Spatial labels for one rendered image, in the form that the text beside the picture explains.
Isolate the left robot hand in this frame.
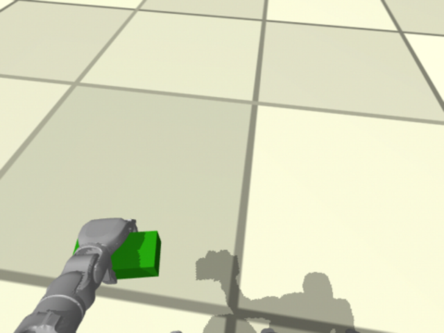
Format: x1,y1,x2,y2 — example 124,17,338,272
78,218,138,284

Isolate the carton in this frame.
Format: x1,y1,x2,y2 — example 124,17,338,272
73,231,161,280

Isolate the left robot arm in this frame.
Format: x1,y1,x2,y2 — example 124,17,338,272
14,243,111,333

